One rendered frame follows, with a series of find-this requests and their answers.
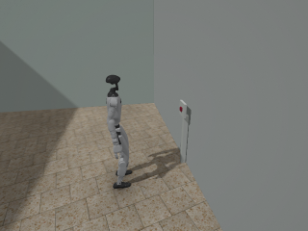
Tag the panel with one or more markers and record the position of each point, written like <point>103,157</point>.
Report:
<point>184,133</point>

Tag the right robot foot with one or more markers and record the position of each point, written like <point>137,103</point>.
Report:
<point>122,185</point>

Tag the robot right upper arm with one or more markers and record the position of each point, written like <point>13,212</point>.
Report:
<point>112,109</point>

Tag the humanoid robot head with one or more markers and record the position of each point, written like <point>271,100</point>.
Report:
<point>113,79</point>

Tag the robot right hand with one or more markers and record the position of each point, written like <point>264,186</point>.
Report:
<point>117,148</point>

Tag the robot right forearm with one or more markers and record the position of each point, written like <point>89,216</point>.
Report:
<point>111,128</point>

